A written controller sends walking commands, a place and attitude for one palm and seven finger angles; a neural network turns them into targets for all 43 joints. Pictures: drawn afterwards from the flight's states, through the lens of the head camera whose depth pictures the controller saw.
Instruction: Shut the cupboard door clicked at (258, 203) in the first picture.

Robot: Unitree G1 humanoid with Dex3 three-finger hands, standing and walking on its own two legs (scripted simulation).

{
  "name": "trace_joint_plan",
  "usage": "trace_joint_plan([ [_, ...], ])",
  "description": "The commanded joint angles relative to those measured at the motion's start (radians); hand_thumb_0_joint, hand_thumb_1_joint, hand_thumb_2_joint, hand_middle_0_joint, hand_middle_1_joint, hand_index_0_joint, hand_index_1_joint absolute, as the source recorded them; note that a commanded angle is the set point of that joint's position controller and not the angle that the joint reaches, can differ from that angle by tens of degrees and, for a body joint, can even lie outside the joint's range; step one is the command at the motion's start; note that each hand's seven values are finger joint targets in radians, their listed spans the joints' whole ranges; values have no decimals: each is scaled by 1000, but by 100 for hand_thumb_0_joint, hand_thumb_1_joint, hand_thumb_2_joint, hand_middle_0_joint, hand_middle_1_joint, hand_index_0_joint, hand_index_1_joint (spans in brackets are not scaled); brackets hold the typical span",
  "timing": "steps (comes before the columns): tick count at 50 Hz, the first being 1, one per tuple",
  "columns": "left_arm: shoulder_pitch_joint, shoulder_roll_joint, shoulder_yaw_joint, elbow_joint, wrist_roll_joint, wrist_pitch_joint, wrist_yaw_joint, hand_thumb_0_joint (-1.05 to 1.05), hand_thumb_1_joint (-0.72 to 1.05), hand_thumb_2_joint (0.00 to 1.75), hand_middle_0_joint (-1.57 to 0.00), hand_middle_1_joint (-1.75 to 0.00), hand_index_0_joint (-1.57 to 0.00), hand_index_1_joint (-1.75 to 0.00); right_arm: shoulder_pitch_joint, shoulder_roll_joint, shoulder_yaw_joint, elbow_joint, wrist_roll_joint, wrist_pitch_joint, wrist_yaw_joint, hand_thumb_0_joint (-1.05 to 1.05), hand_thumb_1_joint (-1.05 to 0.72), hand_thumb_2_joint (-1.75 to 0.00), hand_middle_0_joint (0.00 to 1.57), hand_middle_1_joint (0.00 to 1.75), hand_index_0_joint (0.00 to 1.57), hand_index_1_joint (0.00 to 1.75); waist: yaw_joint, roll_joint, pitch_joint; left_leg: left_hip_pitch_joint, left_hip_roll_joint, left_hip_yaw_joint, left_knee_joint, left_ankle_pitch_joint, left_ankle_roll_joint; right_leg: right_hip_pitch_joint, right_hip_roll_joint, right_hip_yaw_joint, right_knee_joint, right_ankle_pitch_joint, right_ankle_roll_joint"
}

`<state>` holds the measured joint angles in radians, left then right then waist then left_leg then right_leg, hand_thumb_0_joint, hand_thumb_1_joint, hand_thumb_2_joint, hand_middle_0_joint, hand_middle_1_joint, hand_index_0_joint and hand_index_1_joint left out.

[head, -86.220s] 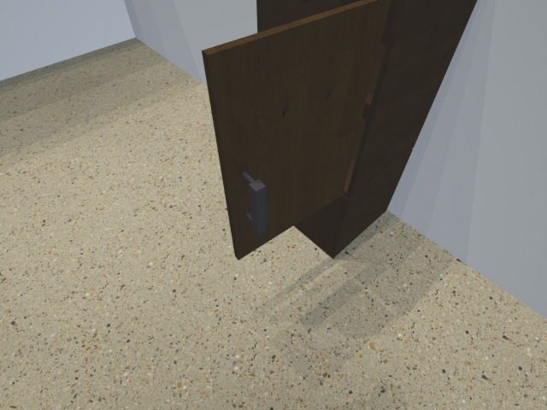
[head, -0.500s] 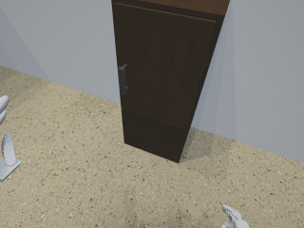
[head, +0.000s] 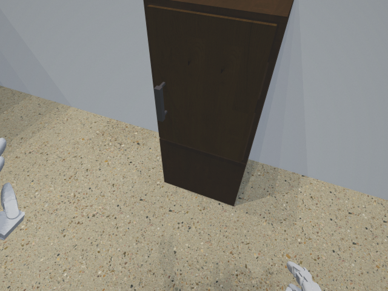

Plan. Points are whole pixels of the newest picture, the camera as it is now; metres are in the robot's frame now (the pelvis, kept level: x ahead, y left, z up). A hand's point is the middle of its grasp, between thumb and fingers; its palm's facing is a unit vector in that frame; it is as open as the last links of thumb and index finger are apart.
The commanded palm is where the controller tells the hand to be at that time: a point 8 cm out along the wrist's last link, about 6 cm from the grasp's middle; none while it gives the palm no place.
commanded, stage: let the arm hang, fingers relaxed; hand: left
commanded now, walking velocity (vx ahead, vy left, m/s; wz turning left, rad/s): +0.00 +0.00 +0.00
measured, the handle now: (162, 101) +0.84 +0.17 -0.10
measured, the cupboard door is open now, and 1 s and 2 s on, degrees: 0 0 0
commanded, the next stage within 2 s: look to check the result in 1.14 s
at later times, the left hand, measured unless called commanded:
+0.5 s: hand out of the picture -0.07 +0.19 -0.18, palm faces +0.05 -0.98 -0.17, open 7.1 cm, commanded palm none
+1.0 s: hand out of the picture -0.05 +0.18 -0.18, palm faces +0.05 -0.98 -0.17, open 7.4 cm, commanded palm none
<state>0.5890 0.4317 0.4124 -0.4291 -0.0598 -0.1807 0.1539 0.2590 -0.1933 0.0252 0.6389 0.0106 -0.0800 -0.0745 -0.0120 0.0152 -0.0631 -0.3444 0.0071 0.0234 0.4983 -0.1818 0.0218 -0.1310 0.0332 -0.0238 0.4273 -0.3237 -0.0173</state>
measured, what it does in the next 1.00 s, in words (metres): stands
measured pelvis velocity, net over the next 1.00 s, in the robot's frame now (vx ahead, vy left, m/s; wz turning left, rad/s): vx -0.03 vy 0.01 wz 0.01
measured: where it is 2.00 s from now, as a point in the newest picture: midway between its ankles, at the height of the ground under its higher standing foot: outside the picture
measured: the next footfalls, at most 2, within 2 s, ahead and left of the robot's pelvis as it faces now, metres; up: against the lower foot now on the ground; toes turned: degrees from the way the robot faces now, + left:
none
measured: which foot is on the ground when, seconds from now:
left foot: down 0.00-1.00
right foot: down 0.00-1.00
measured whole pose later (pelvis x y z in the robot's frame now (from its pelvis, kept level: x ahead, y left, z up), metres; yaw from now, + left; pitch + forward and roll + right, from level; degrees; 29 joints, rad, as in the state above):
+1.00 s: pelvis -0.03 +0.01 +0.00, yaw +1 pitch -2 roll +0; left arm 0.34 0.14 0.01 1.13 0.02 0.00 0.02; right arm 0.28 -0.15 -0.01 1.11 -0.01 0.02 -0.03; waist -0.01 0.00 0.00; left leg -0.27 -0.03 0.03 0.41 -0.10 0.04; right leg -0.10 0.00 -0.03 0.44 -0.30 0.00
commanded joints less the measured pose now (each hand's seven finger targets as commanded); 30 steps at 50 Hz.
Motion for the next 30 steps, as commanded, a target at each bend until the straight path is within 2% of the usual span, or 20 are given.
trace_joint_plan([
  [1,-157,137,66,-183,8,-40,21,0,90,90,-20,-30,-20,-30,-107,-134,-52,-148,2,-52,-19,0,-90,-90,20,30,20,30,-4,23,-52,154,82,-72,-42,155,6,-79,-85,85,-73,248,10],
  [2,-145,-17,-318,523,71,107,-117,0,90,90,-20,-30,-20,-30,-196,-308,-90,8,8,-98,70,0,-90,-90,20,30,20,30,-6,15,58,58,98,-88,106,364,14,-145,-151,22,65,417,-15],
  [3,-145,-32,-299,565,79,177,-138,0,90,90,-20,-30,-20,-30,-115,-268,-103,40,-8,-45,74,0,-90,-90,20,30,20,30,-1,-2,-11,116,98,-61,97,309,8,-149,-148,87,49,377,-30],
  [4,-176,-60,-315,604,87,183,-143,0,90,90,-20,-30,-20,-30,-77,-245,-99,52,-22,-28,71,0,-90,-90,20,30,20,30,4,-58,-22,104,94,-71,105,299,14,-150,-140,79,58,365,-34],
  [6,-245,-40,-322,704,87,183,-149,0,90,90,-20,-30,-20,-30,-80,-243,-79,57,-26,11,67,0,-90,-90,20,30,20,30,4,-167,15,76,85,-107,95,219,27,-167,-138,80,45,245,-44],
  [8,-290,-31,-334,829,87,181,-150,0,90,90,-20,-30,-20,-30,-98,-234,-66,73,-33,38,66,0,-90,-90,20,30,20,30,-1,-221,67,73,69,-119,83,157,29,-195,-153,102,7,166,-57],
  [9,-307,-32,-344,894,87,185,-148,0,90,90,-20,-30,-20,-30,-93,-223,-61,86,-38,50,68,0,-90,-90,20,30,20,30,-6,-219,78,83,63,-117,74,143,23,-208,-155,111,-6,117,-64],
  [12,-318,-59,-370,1076,80,197,-137,0,90,90,-20,-30,-20,-30,-84,-185,-42,149,-44,78,67,0,-90,-90,20,30,20,30,-6,-54,92,96,65,-134,-4,123,19,-174,-137,109,-26,32,-51],
  [13,-310,-63,-373,1129,78,198,-136,0,90,90,-20,-30,-20,-30,-84,-180,-37,170,-43,81,64,0,-90,-90,20,30,20,30,0,7,98,83,71,-149,-41,104,21,-143,-123,104,-27,23,-40],
  [14,-293,-56,-374,1182,78,197,-135,0,90,90,-20,-30,-20,-30,-81,-183,-36,189,-41,82,62,0,-90,-90,20,30,20,30,9,29,91,76,77,-158,-62,102,24,-107,-116,100,-33,31,-35],
  [17,-242,-117,-363,1310,76,191,-133,0,90,90,-20,-30,-20,-30,-51,-136,-35,257,-42,79,48,0,-90,-90,20,30,20,30,17,153,57,89,75,-150,-95,65,24,-44,-118,97,-58,67,-43],
  [18,-230,-113,-366,1343,74,191,-133,0,90,90,-20,-30,-20,-30,-37,-131,-34,278,-40,80,45,0,-90,-90,20,30,20,30,18,184,49,93,76,-152,-105,52,24,-27,-117,92,-63,71,-44],
  [19,-221,-113,-367,1369,74,189,-134,0,90,90,-20,-30,-20,-30,-27,-135,-38,290,-35,80,42,0,-90,-90,20,30,20,30,20,142,51,112,81,-159,-105,66,27,-27,-113,91,-76,80,-43],
  [23,-198,-138,-380,1464,71,185,-135,0,90,90,-20,-30,-20,-30,27,-123,-42,363,-29,80,35,0,-90,-90,20,30,20,30,11,97,74,137,90,-164,-141,20,28,-38,-111,78,-105,65,-41],
  [24,-190,-132,-379,1479,71,183,-134,0,90,90,-20,-30,-20,-30,34,-135,-45,369,-25,80,33,0,-90,-90,20,30,20,30,12,52,86,144,93,-168,-140,32,31,-43,-108,80,-113,66,-43],
  [30,-148,-160,-387,1548,73,184,-127,0,90,90,-20,-30,-20,-30,77,-114,-52,425,-26,87,31,0,-90,-90,20,30,20,30,4,-17,138,135,91,-166,-189,-105,31,-86,-107,74,-119,-6,-42],
])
